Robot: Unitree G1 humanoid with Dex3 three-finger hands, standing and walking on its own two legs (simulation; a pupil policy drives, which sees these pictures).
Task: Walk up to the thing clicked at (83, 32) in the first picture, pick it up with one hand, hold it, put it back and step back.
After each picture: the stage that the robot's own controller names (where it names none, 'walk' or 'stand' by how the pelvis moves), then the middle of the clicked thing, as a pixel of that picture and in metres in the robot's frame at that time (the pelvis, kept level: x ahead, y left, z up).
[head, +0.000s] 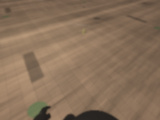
stand; (83, 31) +2.30 +0.26 -0.72
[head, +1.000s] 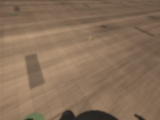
walk; (90, 38) +2.16 +0.10 -0.70
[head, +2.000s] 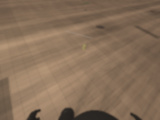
walk; (84, 47) +1.49 +0.10 -0.70
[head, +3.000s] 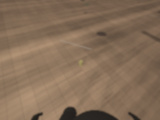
walk; (80, 63) +0.98 +0.13 -0.71
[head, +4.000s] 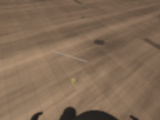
walk; (73, 81) +0.60 +0.18 -0.70
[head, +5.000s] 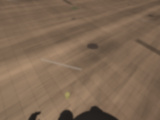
walk; (67, 95) +0.38 +0.19 -0.71
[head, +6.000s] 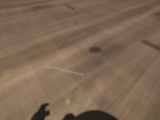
stand; (68, 103) +0.31 +0.23 -0.72
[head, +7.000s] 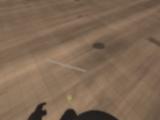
stand; (69, 98) +0.31 +0.20 -0.71
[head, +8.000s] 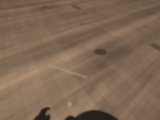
stand; (70, 105) +0.28 +0.21 -0.72
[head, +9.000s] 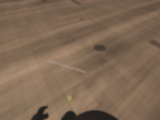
stand; (69, 99) +0.32 +0.22 -0.72
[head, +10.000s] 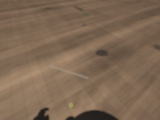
stand; (71, 106) +0.28 +0.20 -0.72
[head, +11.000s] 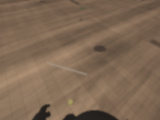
stand; (70, 102) +0.28 +0.20 -0.72
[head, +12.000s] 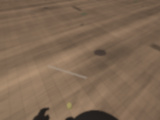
stand; (69, 106) +0.28 +0.22 -0.72
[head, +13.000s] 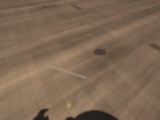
stand; (69, 106) +0.27 +0.22 -0.72
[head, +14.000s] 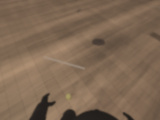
go down; (68, 97) +0.29 +0.21 -0.70
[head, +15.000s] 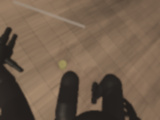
go down; (62, 65) +0.40 +0.20 -0.31
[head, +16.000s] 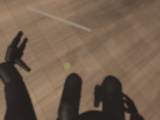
close in; (67, 67) +0.40 +0.17 -0.32
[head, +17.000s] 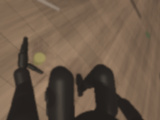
close in; (38, 59) +0.40 +0.21 -0.24
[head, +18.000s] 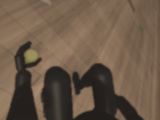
close; (31, 58) +0.40 +0.23 -0.23
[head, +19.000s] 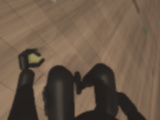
lift; (34, 58) +0.38 +0.22 -0.23
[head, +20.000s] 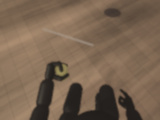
lift; (62, 72) +0.32 +0.19 -0.03
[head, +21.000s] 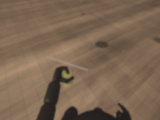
hold; (67, 78) +0.31 +0.16 -0.01
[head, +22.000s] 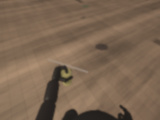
hold; (66, 77) +0.32 +0.17 -0.01
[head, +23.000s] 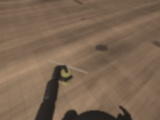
hold; (66, 76) +0.32 +0.17 +0.00
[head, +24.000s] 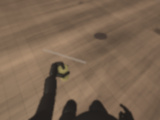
crouch; (64, 72) +0.35 +0.18 -0.05
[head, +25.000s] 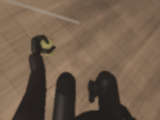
lower; (48, 47) +0.48 +0.23 -0.10
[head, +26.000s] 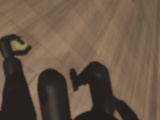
lower; (19, 47) +0.45 +0.25 -0.25
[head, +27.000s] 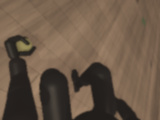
lower; (24, 47) +0.44 +0.24 -0.24
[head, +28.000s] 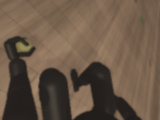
lower; (24, 48) +0.44 +0.24 -0.24
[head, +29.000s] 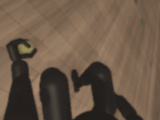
lower; (26, 50) +0.44 +0.23 -0.24
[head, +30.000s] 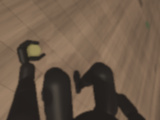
open; (33, 52) +0.42 +0.21 -0.24
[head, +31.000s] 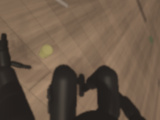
stand; (45, 51) +0.42 +0.20 -0.24
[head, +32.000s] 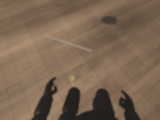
stand; (72, 79) +0.38 +0.16 -0.52
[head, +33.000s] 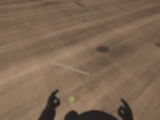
stand; (72, 100) +0.34 +0.17 -0.67
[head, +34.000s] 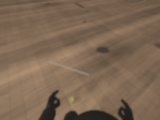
stand; (71, 100) +0.34 +0.17 -0.67
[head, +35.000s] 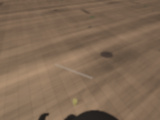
stand; (75, 102) +0.36 +0.17 -0.72
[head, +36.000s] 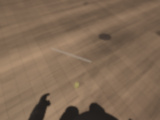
walk; (76, 85) +0.41 +0.09 -0.71
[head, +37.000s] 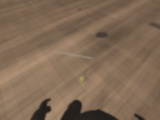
walk; (81, 80) +0.56 +0.13 -0.70
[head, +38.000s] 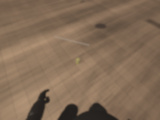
walk; (77, 61) +0.85 +0.21 -0.69
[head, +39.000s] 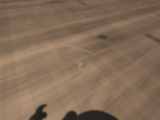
stand; (80, 65) +0.97 +0.17 -0.71
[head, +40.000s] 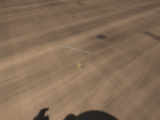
stand; (79, 66) +0.97 +0.20 -0.72
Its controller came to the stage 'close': yes
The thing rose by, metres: 0.72
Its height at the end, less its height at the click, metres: +0.00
